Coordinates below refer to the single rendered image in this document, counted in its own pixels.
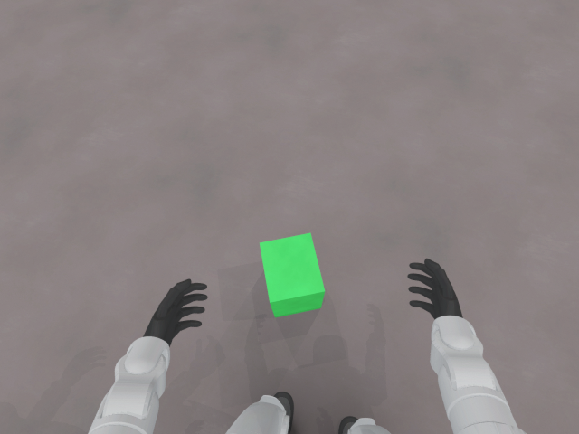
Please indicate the left robot hand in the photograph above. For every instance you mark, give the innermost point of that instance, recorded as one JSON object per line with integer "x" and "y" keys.
{"x": 165, "y": 322}

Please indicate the carton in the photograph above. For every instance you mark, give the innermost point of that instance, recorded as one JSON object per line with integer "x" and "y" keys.
{"x": 292, "y": 275}

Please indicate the left robot thigh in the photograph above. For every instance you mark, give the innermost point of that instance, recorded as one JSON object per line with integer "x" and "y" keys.
{"x": 261, "y": 418}

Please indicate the robot left forearm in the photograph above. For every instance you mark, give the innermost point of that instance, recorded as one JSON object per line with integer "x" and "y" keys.
{"x": 132, "y": 403}

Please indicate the robot left foot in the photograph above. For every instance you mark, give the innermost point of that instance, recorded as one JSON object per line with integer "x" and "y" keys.
{"x": 287, "y": 402}

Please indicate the right robot hand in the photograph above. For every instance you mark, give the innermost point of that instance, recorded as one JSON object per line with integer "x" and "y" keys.
{"x": 443, "y": 298}

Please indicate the robot right forearm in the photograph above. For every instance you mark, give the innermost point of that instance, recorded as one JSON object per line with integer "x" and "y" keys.
{"x": 472, "y": 397}

